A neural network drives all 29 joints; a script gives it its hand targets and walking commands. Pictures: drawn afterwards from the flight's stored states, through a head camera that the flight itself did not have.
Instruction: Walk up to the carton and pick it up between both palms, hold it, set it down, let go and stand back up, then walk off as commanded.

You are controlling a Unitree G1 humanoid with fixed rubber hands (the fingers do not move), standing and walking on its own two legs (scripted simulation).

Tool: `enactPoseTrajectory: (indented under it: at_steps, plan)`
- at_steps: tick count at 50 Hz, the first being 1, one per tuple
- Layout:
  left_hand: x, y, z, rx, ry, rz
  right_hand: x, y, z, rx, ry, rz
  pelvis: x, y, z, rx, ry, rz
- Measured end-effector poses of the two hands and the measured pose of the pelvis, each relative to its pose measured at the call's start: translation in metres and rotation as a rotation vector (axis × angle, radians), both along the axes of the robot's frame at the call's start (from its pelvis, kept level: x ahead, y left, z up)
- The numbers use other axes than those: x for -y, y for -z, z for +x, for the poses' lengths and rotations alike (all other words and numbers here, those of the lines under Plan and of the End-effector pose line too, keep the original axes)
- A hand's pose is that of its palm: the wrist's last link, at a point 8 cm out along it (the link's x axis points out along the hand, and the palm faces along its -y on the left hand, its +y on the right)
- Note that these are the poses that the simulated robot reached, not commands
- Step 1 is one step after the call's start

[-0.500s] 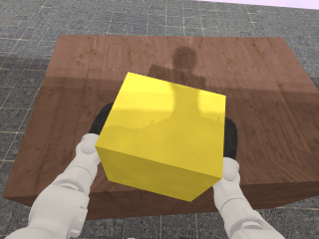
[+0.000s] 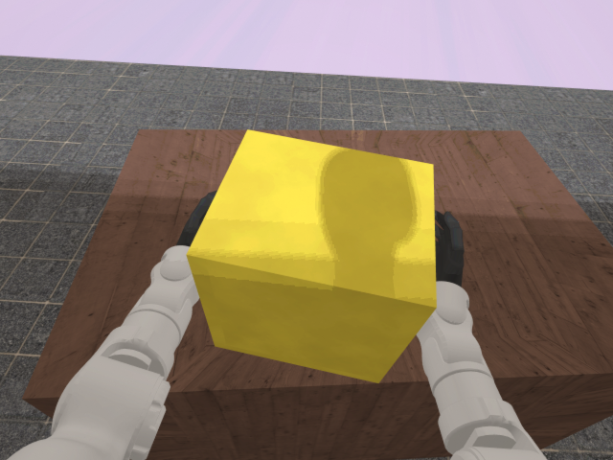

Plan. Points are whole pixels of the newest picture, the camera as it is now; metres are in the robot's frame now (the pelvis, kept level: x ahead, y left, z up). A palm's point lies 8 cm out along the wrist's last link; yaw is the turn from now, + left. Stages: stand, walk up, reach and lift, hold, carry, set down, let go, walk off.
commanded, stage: reach and lift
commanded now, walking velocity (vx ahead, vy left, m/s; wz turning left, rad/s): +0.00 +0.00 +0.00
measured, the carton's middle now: (316, 262) +0.38 -0.01 +0.06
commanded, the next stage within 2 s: hold in 1.76 s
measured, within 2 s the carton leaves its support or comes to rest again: neither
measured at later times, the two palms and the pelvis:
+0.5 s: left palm (184, 229) +0.37 +0.16 +0.14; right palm (460, 255) +0.34 -0.18 +0.12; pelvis +0.00 -0.02 +0.01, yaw +1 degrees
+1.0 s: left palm (177, 221) +0.36 +0.16 +0.16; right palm (469, 228) +0.35 -0.18 +0.16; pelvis +0.00 -0.03 +0.02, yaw +1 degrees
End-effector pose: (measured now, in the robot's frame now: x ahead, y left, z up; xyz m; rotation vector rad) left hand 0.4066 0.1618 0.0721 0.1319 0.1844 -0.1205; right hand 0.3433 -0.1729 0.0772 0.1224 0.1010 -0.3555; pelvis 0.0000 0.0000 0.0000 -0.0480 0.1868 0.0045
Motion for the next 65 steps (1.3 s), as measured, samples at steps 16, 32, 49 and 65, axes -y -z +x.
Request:
enactPoseTrajectory:
  at_steps: [16,32,49,65]
  plan:
    - [-0.001,-0.048,-0.023,-0.05,-0.065,0.111,0.002,-0.035,0.003,-0.065,-0.082,0.035,0.016,-0.014,0.01,0.15,-0.007,0.026]
    - [0.0,-0.071,-0.045,-0.08,-0.113,0.122,0.005,-0.051,-0.003,-0.091,-0.132,0.035,0.028,-0.015,-0.002,0.19,-0.007,0.041]
    - [0.003,-0.091,-0.047,-0.075,-0.157,0.097,0.008,-0.079,0.009,-0.083,-0.174,0.009,0.034,-0.016,-0.005,0.194,-0.006,0.05]
    - [0.007,-0.105,-0.045,-0.066,-0.166,0.119,0.012,-0.086,0.013,-0.074,-0.183,0.005,0.034,-0.017,-0.002,0.198,-0.007,0.05]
